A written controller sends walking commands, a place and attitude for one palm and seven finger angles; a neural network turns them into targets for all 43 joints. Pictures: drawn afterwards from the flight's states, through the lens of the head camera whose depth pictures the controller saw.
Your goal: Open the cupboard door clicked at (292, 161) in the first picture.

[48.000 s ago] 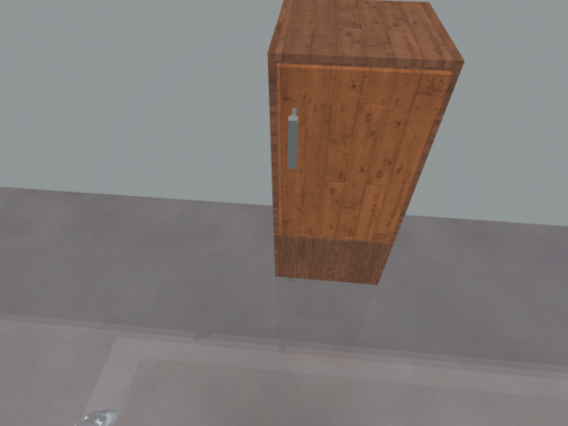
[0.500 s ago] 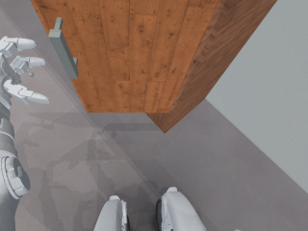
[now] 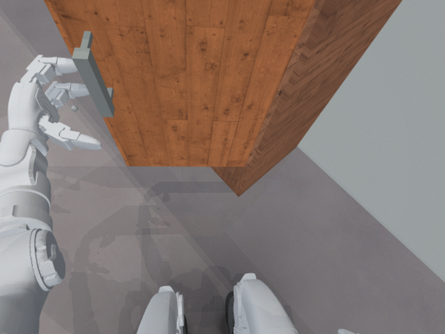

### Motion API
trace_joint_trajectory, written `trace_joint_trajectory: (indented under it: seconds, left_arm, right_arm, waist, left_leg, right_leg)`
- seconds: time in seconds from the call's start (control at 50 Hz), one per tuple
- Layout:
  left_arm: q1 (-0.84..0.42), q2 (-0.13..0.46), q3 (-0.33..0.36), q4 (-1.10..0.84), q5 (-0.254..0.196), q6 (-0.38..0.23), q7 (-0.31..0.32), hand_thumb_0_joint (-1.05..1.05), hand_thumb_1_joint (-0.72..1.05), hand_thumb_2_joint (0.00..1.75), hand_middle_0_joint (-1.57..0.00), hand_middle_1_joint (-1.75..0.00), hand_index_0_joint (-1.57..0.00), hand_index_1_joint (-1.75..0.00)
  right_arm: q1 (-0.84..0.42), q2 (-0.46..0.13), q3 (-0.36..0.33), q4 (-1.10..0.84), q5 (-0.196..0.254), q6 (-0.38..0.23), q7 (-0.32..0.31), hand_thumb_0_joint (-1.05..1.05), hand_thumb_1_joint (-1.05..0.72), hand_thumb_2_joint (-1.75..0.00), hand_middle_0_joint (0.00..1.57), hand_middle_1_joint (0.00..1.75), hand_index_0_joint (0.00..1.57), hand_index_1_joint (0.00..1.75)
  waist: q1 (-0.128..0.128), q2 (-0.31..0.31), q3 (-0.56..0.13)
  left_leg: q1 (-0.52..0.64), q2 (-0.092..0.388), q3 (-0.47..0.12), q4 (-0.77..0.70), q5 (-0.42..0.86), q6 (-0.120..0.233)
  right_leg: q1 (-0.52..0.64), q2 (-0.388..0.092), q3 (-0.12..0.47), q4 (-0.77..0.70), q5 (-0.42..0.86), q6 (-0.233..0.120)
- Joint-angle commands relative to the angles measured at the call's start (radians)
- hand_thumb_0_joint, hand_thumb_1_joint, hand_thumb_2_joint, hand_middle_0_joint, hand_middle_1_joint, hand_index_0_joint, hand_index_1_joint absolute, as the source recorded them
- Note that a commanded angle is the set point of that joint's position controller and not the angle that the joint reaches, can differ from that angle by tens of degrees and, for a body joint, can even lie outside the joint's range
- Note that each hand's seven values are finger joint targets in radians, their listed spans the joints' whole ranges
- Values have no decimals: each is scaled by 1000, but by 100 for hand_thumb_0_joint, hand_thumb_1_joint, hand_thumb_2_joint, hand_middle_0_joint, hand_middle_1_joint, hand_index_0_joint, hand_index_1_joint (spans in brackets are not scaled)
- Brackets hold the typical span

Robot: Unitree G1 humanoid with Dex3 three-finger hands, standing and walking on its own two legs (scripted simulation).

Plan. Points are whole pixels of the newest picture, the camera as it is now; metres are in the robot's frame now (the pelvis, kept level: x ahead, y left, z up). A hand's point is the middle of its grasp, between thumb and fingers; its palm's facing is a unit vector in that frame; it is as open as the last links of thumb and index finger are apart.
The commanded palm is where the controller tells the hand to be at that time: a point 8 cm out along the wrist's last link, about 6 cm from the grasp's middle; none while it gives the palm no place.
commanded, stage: slide the fingers in behind the handle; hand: left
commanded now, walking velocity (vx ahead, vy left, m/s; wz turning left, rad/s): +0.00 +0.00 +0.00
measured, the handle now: (98, 77) +0.55 +0.19 +0.06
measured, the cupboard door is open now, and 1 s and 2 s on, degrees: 50 50 50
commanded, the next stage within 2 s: close the thumb around the handle in 1.04 s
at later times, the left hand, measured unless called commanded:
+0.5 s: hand (100, 106) +0.49 +0.18 +0.05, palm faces -0.03 -1.00 -0.01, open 14.0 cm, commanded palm +0.46 +0.23 +0.05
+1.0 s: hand (105, 109) +0.49 +0.18 +0.05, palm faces -0.03 -1.00 -0.02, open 14.0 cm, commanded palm +0.46 +0.23 +0.05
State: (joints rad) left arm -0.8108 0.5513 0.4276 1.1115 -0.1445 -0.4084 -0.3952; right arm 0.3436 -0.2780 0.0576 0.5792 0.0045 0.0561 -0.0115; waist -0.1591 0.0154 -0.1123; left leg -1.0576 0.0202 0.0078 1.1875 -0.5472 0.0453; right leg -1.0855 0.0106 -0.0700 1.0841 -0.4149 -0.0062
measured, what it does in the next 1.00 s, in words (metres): stands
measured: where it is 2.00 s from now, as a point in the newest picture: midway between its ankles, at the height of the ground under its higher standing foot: outside the picture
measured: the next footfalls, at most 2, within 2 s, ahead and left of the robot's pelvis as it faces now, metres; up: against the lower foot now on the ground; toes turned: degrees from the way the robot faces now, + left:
none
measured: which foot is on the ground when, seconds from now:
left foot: down 0.00-1.00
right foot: down 0.00-1.00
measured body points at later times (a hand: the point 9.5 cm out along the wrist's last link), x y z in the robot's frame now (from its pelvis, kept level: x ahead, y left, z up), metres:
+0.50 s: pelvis +0.01 -0.01 +0.00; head +0.15 +0.01 +0.43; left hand +0.49 +0.24 +0.05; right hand +0.04 -0.28 -0.11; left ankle +0.00 +0.09 -0.64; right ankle +0.05 -0.12 -0.64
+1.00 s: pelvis +0.00 -0.01 +0.00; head +0.14 +0.00 +0.43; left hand +0.48 +0.23 +0.05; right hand +0.04 -0.28 -0.11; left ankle +0.00 +0.09 -0.64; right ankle +0.05 -0.12 -0.64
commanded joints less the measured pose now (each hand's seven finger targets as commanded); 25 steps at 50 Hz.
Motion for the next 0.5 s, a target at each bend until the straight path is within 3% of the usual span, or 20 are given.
trace_joint_trajectory:
  seconds: [0.0,0.04,0.06,0.1,0.18,0.2,0.24,0.3,0.34,0.42,0.48]
  left_arm:
    - [-379,281,37,-224,-6,-65,8,0,-50,30,-30,-120,-30,-120]
    - [-382,273,42,-268,-13,-88,15,0,-50,30,-30,-120,-30,-120]
    - [-387,237,16,-273,-17,-95,14,0,-50,30,-30,-120,-30,-120]
    - [-384,229,18,-275,-28,-104,15,0,-50,30,-30,-120,-30,-120]
    - [-372,204,2,-230,-24,-77,25,0,-50,30,-30,-120,-30,-120]
    - [-381,220,13,-244,-18,-74,30,0,-50,30,-30,-120,-30,-120]
    - [-366,187,-9,-262,-11,-70,41,0,-50,30,-30,-120,-30,-120]
    - [-359,193,0,-291,-12,-81,59,0,-50,30,-30,-120,-30,-120]
    - [-357,159,-15,-279,-13,-84,73,0,-50,30,-30,-120,-30,-120]
    - [-308,193,22,-252,-11,-87,88,0,-50,30,-30,-120,-30,-120]
    - [-294,149,-14,-298,-7,-98,89,0,-50,30,-30,-120,-30,-120]
  right_arm:
    - [162,-189,-73,-54,-4,-17,-13,0,-90,-90,20,30,20,30]
    - [161,-184,-76,-54,-7,-20,-9,0,-90,-90,20,30,20,30]
    - [156,-180,-77,-53,-7,-22,-7,0,-90,-90,20,30,20,30]
    - [162,-180,-78,-47,-6,-22,-7,0,-90,-90,20,30,20,30]
    - [166,-177,-77,-41,-1,-18,-9,0,-90,-90,20,30,20,30]
    - [167,-179,-79,-40,-4,-18,-8,0,-90,-90,20,30,20,30]
    - [166,-172,-81,-43,-5,-17,-3,0,-90,-90,20,30,20,30]
    - [172,-170,-84,-44,-6,-15,-2,0,-90,-90,20,30,20,30]
    - [168,-164,-85,-43,-6,-17,1,0,-90,-90,20,30,20,30]
    - [170,-164,-83,-48,-6,-16,1,0,-90,-90,20,30,20,30]
    - [163,-156,-85,-63,-5,-18,6,0,-90,-90,20,30,20,30]
  waist:
    - [5,146,-487]
    - [9,155,-535]
    - [-1,146,-538]
    - [-3,135,-542]
    - [-9,123,-488]
    - [-1,126,-503]
    - [4,153,-526]
    - [7,135,-551]
    - [-2,114,-521]
    - [16,82,-508]
    - [21,116,-522]
  left_leg:
    - [307,1,-70,-160,398,-25]
    - [343,3,-75,-148,451,-28]
    - [347,2,-72,-142,449,-27]
    - [357,6,-76,-142,476,-30]
    - [310,-1,-65,-147,430,-22]
    - [320,1,-67,-151,442,-24]
    - [341,0,-64,-150,469,-26]
    - [362,3,-66,-145,512,-28]
    - [338,1,-61,-150,482,-26]
    - [275,-8,-44,-156,448,-20]
    - [305,-10,-40,-160,476,-21]
  right_leg:
    - [273,25,33,-90,224,-18]
    - [277,26,32,-82,253,-19]
    - [272,27,34,-85,253,-16]
    - [276,30,30,-82,270,-15]
    - [285,29,33,-88,263,-16]
    - [293,26,34,-89,271,-13]
    - [296,25,35,-89,285,-14]
    - [311,27,35,-85,319,-14]
    - [315,27,34,-92,312,-11]
    - [383,25,47,-94,335,-12]
    - [385,25,45,-90,353,-17]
